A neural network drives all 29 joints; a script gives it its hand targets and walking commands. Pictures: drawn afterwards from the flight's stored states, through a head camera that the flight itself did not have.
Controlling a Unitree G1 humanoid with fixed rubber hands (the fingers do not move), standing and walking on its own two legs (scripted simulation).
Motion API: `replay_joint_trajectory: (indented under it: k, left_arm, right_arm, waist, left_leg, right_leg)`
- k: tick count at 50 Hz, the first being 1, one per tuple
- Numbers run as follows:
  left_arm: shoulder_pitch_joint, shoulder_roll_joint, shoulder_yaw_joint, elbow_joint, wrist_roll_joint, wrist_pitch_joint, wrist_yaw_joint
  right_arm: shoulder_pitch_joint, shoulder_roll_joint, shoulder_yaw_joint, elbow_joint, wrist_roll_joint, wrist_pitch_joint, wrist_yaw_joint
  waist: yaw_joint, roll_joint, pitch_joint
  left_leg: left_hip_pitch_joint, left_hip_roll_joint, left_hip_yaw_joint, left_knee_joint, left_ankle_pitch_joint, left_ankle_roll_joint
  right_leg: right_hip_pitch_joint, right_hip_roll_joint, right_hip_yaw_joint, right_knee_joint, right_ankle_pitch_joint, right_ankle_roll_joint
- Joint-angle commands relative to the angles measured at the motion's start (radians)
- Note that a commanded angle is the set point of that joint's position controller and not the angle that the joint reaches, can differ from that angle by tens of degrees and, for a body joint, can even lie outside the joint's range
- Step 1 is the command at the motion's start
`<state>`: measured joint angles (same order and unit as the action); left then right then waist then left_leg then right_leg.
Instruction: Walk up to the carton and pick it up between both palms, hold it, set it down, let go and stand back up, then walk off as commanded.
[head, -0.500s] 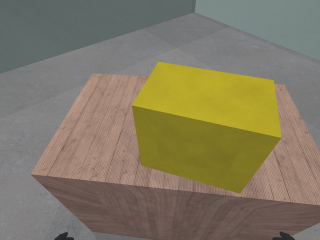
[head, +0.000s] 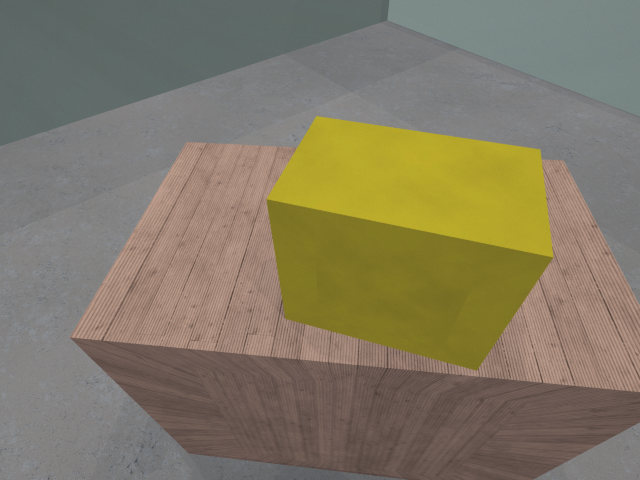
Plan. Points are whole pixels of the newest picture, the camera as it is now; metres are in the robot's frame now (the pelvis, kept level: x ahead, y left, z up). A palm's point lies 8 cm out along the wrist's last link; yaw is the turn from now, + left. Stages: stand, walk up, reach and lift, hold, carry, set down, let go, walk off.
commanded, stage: stand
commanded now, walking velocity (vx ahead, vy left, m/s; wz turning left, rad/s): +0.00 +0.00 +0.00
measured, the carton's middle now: (397, 244) +0.42 -0.08 +0.05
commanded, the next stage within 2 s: walk off in 1.70 s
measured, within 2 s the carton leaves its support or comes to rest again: neither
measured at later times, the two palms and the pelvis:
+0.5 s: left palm out of the picture +0.07 +0.28 -0.11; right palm out of the picture +0.06 -0.31 -0.11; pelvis +0.00 -0.01 +0.00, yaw +0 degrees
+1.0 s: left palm out of the picture +0.07 +0.27 -0.11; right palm out of the picture +0.06 -0.31 -0.12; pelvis +0.01 -0.02 +0.00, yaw +0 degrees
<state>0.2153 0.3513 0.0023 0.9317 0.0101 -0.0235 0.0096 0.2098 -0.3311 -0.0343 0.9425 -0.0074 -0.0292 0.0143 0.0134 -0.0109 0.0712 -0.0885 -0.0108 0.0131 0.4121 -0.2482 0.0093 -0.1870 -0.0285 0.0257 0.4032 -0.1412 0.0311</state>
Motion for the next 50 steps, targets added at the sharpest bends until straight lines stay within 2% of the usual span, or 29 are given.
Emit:
replay_joint_trajectory:
  k: [1,3,5,6,7,8,10,15,19,20,21,22,23,27,28,29,34,36,37,38,41,43,44,45,46,47,48,49,50]
  left_arm:
    - [-0.007,0.191,0.050,-0.052,-0.006,-0.026,0.007]
    - [-0.022,0.181,0.039,-0.043,-0.004,-0.023,0.009]
    - [-0.066,0.193,0.049,-0.039,-0.003,-0.026,0.010]
    - [-0.042,0.179,0.045,-0.041,-0.007,-0.025,0.002]
    - [-0.030,0.209,0.045,-0.034,-0.010,-0.024,0.004]
    - [-0.036,0.201,0.044,-0.027,-0.001,-0.025,0.007]
    - [-0.048,0.176,0.036,-0.022,-0.002,-0.023,0.010]
    - [-0.051,0.181,0.040,-0.010,-0.005,-0.014,0.009]
    - [-0.040,0.218,0.045,0.011,-0.009,-0.021,0.012]
    - [-0.047,0.208,0.046,0.016,-0.009,-0.018,0.009]
    - [-0.048,0.184,0.043,0.013,-0.005,-0.012,0.005]
    - [-0.065,0.191,0.043,0.013,-0.006,-0.010,0.009]
    - [-0.060,0.191,0.049,0.007,-0.005,-0.011,0.013]
    - [-0.076,0.185,0.045,0.019,-0.008,-0.019,0.009]
    - [-0.044,0.186,0.053,0.023,-0.010,-0.023,0.011]
    - [-0.061,0.201,0.050,0.023,-0.006,-0.020,0.007]
    - [-0.058,0.202,0.049,0.034,-0.010,-0.013,0.011]
    - [-0.052,0.189,0.048,0.034,-0.006,-0.021,0.006]
    - [-0.051,0.178,0.047,0.043,-0.017,-0.020,0.008]
    - [-0.054,0.196,0.048,0.046,-0.013,-0.018,0.006]
    - [-0.071,0.219,0.061,0.040,-0.013,-0.016,0.013]
    - [-0.068,0.187,0.055,0.039,-0.012,-0.016,0.013]
    - [-0.062,0.210,0.058,0.045,-0.015,-0.017,0.010]
    - [-0.064,0.182,0.054,0.036,-0.016,-0.016,0.010]
    - [-0.070,0.188,0.054,0.037,-0.008,-0.014,0.007]
    - [-0.091,0.218,0.064,0.038,-0.013,-0.012,0.015]
    - [-0.084,0.203,0.060,0.036,-0.010,-0.018,0.009]
    - [-0.056,0.185,0.056,0.043,-0.007,-0.013,0.007]
    - [-0.068,0.206,0.061,0.051,-0.010,-0.012,0.009]
  right_arm:
    - [0.004,-0.205,-0.049,-0.058,0.006,-0.030,-0.013]
    - [-0.019,-0.214,-0.052,-0.055,0.010,-0.031,-0.015]
    - [-0.026,-0.225,-0.051,-0.043,0.008,-0.026,-0.016]
    - [-0.024,-0.228,-0.046,-0.035,0.000,-0.020,-0.020]
    - [-0.040,-0.246,-0.059,-0.039,0.002,-0.017,-0.018]
    - [-0.010,-0.207,-0.047,-0.039,0.008,-0.016,-0.015]
    - [-0.012,-0.228,-0.047,-0.023,0.012,-0.024,-0.016]
    - [-0.027,-0.206,-0.037,-0.021,0.009,-0.019,-0.022]
    - [-0.040,-0.219,-0.039,-0.015,0.016,-0.010,-0.022]
    - [-0.006,-0.238,-0.043,-0.006,0.005,-0.015,-0.022]
    - [-0.031,-0.237,-0.044,-0.008,0.006,-0.018,-0.021]
    - [0.005,-0.222,-0.038,0.006,0.016,-0.011,-0.025]
    - [-0.011,-0.203,-0.034,0.006,0.011,-0.012,-0.015]
    - [0.000,-0.214,-0.035,0.015,0.013,-0.014,-0.018]
    - [-0.026,-0.205,-0.041,0.004,-0.001,-0.014,-0.014]
    - [-0.010,-0.176,-0.029,0.012,0.014,-0.015,-0.015]
    - [-0.017,-0.218,-0.037,0.006,0.008,-0.017,-0.022]
    - [-0.029,-0.198,-0.024,0.015,0.008,-0.014,-0.025]
    - [-0.006,-0.204,-0.029,0.017,0.012,-0.019,-0.027]
    - [-0.015,-0.199,-0.026,0.024,0.014,-0.021,-0.026]
    - [-0.037,-0.217,-0.031,0.024,0.007,-0.013,-0.024]
    - [-0.033,-0.192,-0.024,0.014,0.007,-0.014,-0.024]
    - [-0.021,-0.179,-0.019,0.022,0.008,-0.014,-0.026]
    - [0.003,-0.212,-0.026,0.023,0.009,-0.019,-0.028]
    - [0.031,-0.195,-0.031,0.047,0.011,-0.016,-0.030]
    - [-0.005,-0.198,-0.027,0.034,0.009,-0.011,-0.033]
    - [0.005,-0.193,-0.023,0.036,0.015,-0.009,-0.028]
    - [0.033,-0.205,-0.031,0.036,0.007,-0.018,-0.034]
    - [-0.019,-0.197,-0.028,0.034,0.008,-0.016,-0.032]
  waist:
    - [-0.004,0.020,-0.043]
    - [0.001,0.036,-0.028]
    - [-0.004,-0.026,-0.023]
    - [-0.004,0.033,-0.073]
    - [0.005,-0.019,-0.048]
    - [-0.020,0.007,-0.063]
    - [-0.008,-0.016,-0.026]
    - [-0.005,0.030,-0.011]
    - [0.007,-0.028,-0.007]
    - [-0.009,-0.004,-0.023]
    - [0.007,0.037,-0.033]
    - [-0.020,-0.009,-0.008]
    - [-0.005,0.036,-0.010]
    - [-0.007,-0.024,-0.019]
    - [0.003,0.019,-0.050]
    - [-0.004,-0.037,-0.017]
    - [-0.012,0.029,-0.031]
    - [0.008,-0.004,-0.038]
    - [-0.009,-0.002,-0.064]
    - [-0.012,0.049,-0.059]
    - [-0.001,-0.028,-0.033]
    - [-0.009,0.029,-0.013]
    - [-0.011,0.009,-0.039]
    - [-0.012,0.050,-0.039]
    - [-0.023,-0.013,-0.040]
    - [-0.008,-0.026,-0.043]
    - [-0.029,-0.016,-0.085]
    - [-0.021,0.033,-0.073]
    - [-0.008,-0.026,-0.007]
  left_leg:
    - [-0.095,0.125,-0.094,-0.147,-0.022,0.019]
    - [-0.117,0.121,-0.101,-0.145,-0.021,0.020]
    - [-0.109,0.125,-0.105,-0.157,-0.005,0.010]
    - [-0.088,0.131,-0.092,-0.137,-0.038,0.015]
    - [-0.099,0.129,-0.105,-0.139,-0.069,0.017]
    - [-0.086,0.129,-0.097,-0.135,-0.038,0.015]
    - [-0.094,0.132,-0.104,-0.151,-0.006,0.017]
    - [-0.113,0.130,-0.091,-0.137,0.049,0.011]
    - [-0.104,0.125,-0.095,-0.142,-0.001,0.011]
    - [-0.096,0.113,-0.079,-0.144,-0.032,0.010]
    - [-0.101,0.125,-0.078,-0.152,-0.036,0.016]
    - [-0.108,0.131,-0.095,-0.159,-0.035,0.013]
    - [-0.113,0.131,-0.077,-0.143,-0.032,0.007]
    - [-0.099,0.131,-0.087,-0.138,-0.019,0.012]
    - [-0.072,0.124,-0.075,-0.135,-0.005,0.010]
    - [-0.092,0.129,-0.083,-0.139,-0.011,0.005]
    - [-0.079,0.128,-0.082,-0.159,-0.020,0.011]
    - [-0.080,0.141,-0.091,-0.153,0.035,0.013]
    - [-0.057,0.143,-0.094,-0.150,0.010,0.013]
    - [-0.046,0.132,-0.076,-0.144,0.014,0.007]
    - [-0.094,0.134,-0.080,-0.145,0.007,0.012]
    - [-0.082,0.136,-0.077,-0.136,0.054,0.006]
    - [-0.067,0.138,-0.080,-0.141,0.015,0.002]
    - [-0.088,0.123,-0.072,-0.153,0.013,0.005]
    - [-0.053,0.130,-0.072,-0.134,0.005,0.004]
    - [-0.046,0.130,-0.068,-0.126,0.030,0.006]
    - [-0.028,0.135,-0.070,-0.122,0.031,0.009]
    - [-0.022,0.132,-0.059,-0.123,0.053,0.010]
    - [-0.069,0.150,-0.088,-0.135,0.070,0.008]
  right_leg:
    - [0.052,-0.099,0.076,-0.063,0.010,-0.049]
    - [0.045,-0.085,0.069,-0.068,0.019,-0.058]
    - [0.050,-0.079,0.069,-0.053,0.019,-0.049]
    - [0.050,-0.078,0.065,-0.075,0.001,-0.048]
    - [0.046,-0.074,0.056,-0.081,-0.006,-0.046]
    - [0.060,-0.086,0.070,-0.077,0.014,-0.051]
    - [0.037,-0.091,0.079,-0.076,0.034,-0.052]
    - [0.052,-0.095,0.080,-0.077,0.025,-0.053]
    - [0.035,-0.090,0.073,-0.095,-0.008,-0.046]
    - [0.037,-0.092,0.086,-0.100,-0.035,-0.046]
    - [0.046,-0.098,0.081,-0.103,-0.017,-0.054]
    - [0.020,-0.096,0.083,-0.097,-0.021,-0.052]
    - [0.022,-0.094,0.086,-0.115,-0.025,-0.057]
    - [0.017,-0.100,0.105,-0.109,-0.033,-0.052]
    - [0.033,-0.099,0.089,-0.115,-0.043,-0.056]
    - [0.005,-0.096,0.096,-0.133,-0.068,-0.057]
    - [0.024,-0.092,0.081,-0.110,-0.009,-0.060]
    - [0.047,-0.100,0.088,-0.093,0.036,-0.059]
    - [0.029,-0.104,0.090,-0.110,-0.006,-0.059]
    - [0.023,-0.088,0.087,-0.112,-0.013,-0.059]
    - [0.041,-0.094,0.088,-0.104,0.015,-0.059]
    - [0.030,-0.101,0.083,-0.107,0.059,-0.054]
    - [0.024,-0.098,0.090,-0.110,0.030,-0.056]
    - [0.053,-0.099,0.082,-0.119,-0.008,-0.050]
    - [0.004,-0.099,0.095,-0.130,-0.040,-0.055]
    - [-0.002,-0.094,0.098,-0.127,-0.051,-0.053]
    - [0.010,-0.095,0.102,-0.124,-0.046,-0.056]
    - [0.018,-0.095,0.087,-0.117,-0.029,-0.058]
    - [0.012,-0.086,0.075,-0.113,0.032,-0.058]
